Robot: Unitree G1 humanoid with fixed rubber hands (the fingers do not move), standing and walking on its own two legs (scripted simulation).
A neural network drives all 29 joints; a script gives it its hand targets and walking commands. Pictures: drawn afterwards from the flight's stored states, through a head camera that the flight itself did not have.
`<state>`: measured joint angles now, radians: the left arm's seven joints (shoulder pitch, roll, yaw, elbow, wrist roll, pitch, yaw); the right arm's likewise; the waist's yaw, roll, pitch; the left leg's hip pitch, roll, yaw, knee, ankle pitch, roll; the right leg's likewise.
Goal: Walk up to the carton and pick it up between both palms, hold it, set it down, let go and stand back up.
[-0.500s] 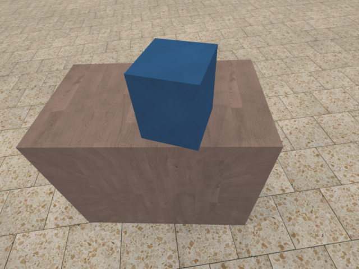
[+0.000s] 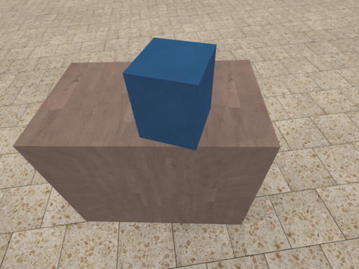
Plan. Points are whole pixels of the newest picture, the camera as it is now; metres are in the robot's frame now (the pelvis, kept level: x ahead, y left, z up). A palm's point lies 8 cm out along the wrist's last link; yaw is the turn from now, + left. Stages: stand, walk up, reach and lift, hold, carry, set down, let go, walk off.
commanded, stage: stand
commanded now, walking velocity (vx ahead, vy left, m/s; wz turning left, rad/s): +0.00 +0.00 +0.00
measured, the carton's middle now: (175, 94) +0.62 +0.04 +0.05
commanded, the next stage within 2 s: none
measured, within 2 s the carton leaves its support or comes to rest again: neither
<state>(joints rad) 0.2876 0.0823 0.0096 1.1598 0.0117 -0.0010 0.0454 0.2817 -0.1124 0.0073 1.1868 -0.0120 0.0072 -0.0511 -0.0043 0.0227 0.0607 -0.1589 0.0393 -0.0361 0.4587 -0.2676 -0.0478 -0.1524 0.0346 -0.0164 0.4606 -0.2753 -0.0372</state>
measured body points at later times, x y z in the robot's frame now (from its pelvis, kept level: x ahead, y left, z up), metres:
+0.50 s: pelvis +0.01 +0.00 +0.00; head +0.02 -0.01 +0.45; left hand -0.02 +0.20 -0.16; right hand -0.02 -0.20 -0.17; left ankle -0.01 +0.15 -0.74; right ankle -0.02 -0.10 -0.74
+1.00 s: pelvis +0.02 +0.00 +0.00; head +0.04 +0.00 +0.45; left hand -0.01 +0.20 -0.16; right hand -0.01 -0.19 -0.17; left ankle -0.01 +0.15 -0.74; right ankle -0.02 -0.10 -0.74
